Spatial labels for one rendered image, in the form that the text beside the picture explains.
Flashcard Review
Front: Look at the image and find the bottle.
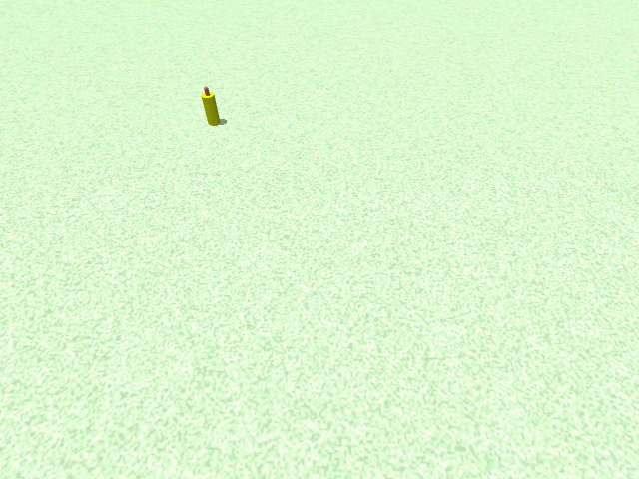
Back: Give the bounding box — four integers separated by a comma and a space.
201, 87, 220, 126

